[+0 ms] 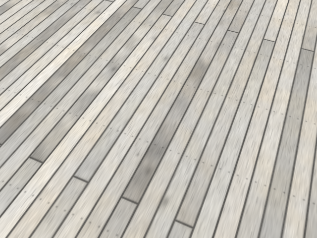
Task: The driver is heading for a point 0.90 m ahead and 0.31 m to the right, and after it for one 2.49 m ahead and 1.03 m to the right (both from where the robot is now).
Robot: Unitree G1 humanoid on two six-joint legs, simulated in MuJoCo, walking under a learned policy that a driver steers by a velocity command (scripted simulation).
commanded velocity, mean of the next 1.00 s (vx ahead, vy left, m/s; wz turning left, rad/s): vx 0.27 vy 0.00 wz -0.11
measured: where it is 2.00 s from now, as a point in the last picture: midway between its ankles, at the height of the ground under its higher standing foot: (207, 165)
